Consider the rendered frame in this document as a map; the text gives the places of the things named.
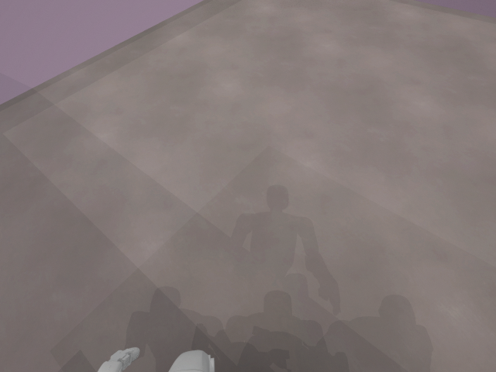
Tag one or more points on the left robot hand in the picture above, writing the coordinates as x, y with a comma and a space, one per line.
120, 360

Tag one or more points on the left robot thigh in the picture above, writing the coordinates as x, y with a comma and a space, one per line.
193, 361

